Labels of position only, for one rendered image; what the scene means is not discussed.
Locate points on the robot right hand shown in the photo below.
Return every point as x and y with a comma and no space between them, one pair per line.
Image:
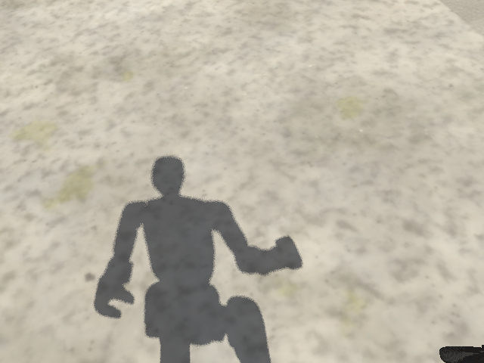
462,354

